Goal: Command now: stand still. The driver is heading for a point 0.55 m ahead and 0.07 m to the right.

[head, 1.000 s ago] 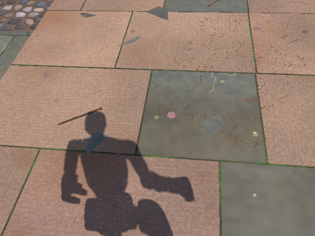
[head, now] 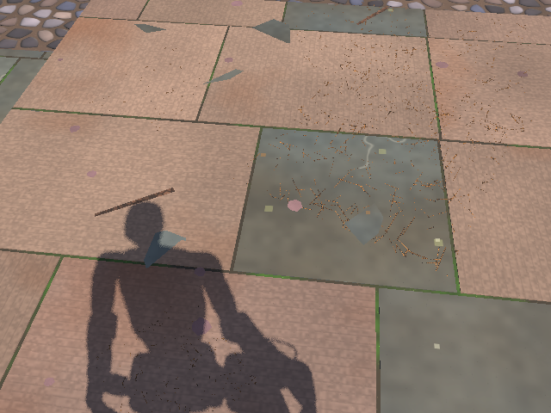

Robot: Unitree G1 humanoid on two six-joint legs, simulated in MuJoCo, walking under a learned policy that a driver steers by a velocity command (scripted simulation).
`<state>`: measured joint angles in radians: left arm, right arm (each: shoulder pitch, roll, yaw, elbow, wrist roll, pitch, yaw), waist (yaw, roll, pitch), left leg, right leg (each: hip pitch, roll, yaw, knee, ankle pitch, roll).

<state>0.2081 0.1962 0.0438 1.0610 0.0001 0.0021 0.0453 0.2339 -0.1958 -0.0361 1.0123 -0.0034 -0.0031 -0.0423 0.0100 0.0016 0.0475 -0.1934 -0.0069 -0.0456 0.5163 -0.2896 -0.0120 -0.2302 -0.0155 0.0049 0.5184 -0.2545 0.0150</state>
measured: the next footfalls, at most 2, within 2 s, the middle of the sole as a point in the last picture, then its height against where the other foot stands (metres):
left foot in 0.76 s outside the picture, level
right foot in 1.30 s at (349, 392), level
